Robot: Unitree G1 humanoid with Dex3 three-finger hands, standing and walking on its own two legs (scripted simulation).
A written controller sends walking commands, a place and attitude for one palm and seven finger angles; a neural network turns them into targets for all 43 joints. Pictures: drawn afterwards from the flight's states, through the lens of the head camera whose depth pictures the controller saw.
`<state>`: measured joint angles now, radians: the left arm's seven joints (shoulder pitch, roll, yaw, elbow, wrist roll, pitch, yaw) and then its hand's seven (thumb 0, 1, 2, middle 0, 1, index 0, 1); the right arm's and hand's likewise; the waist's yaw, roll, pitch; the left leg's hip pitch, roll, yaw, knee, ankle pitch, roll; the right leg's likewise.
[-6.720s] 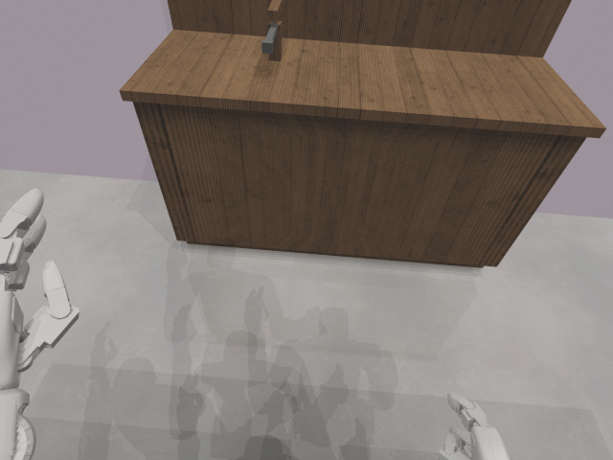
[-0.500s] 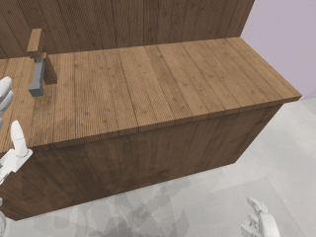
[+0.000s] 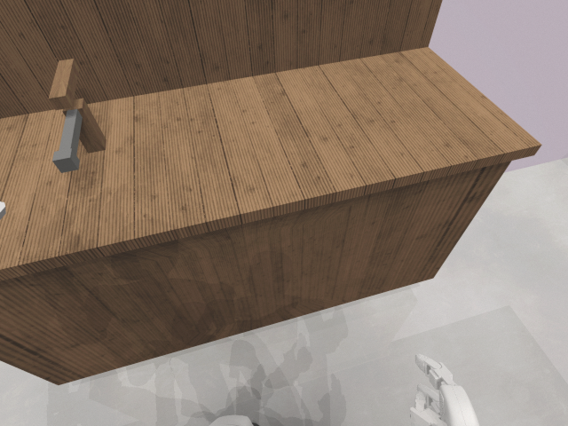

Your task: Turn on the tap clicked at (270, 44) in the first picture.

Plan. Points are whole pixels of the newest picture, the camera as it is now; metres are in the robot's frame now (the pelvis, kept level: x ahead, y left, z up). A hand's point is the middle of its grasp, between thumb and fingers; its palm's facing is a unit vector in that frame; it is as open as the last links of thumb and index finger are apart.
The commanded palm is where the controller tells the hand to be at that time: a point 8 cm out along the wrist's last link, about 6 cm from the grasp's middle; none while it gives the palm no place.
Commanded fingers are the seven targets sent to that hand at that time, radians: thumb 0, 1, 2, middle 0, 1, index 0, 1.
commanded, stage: come to a stop and stand still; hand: left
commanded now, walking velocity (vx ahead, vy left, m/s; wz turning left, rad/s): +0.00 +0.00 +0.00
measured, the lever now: (66, 160) +0.46 +0.44 +0.08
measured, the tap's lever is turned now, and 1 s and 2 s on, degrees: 0 0 0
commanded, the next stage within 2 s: look again from close up in 1.68 s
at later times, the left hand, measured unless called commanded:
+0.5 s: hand (18, 269) +0.20 +0.28 +0.19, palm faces +0.42 -0.85 -0.32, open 7.4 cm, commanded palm +0.15 +0.31 +0.18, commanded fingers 0.00 0.90 0.90 -0.20 -0.30 -0.20 -0.30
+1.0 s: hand (6, 253) +0.23 +0.33 +0.17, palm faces +0.45 -0.83 -0.33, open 7.4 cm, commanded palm +0.18 +0.35 +0.18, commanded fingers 0.00 0.90 0.90 -0.20 -0.30 -0.20 -0.30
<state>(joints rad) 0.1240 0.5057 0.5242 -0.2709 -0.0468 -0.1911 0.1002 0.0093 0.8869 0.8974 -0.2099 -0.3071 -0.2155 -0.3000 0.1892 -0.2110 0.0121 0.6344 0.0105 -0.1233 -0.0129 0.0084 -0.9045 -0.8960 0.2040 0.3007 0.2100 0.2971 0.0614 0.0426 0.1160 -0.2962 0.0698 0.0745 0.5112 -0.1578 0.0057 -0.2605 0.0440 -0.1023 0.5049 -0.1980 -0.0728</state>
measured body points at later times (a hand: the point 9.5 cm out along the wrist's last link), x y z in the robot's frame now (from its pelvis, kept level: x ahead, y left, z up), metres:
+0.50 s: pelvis -0.02 +0.03 +0.01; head -0.04 +0.05 +0.46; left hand +0.18 +0.32 +0.21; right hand +0.14 -0.19 -0.06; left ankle +0.03 +0.12 -0.73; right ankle +0.05 -0.07 -0.73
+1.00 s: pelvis +0.02 +0.07 +0.01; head +0.02 +0.08 +0.46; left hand +0.20 +0.37 +0.19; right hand +0.21 -0.14 -0.06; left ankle +0.03 +0.12 -0.73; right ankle +0.05 -0.06 -0.73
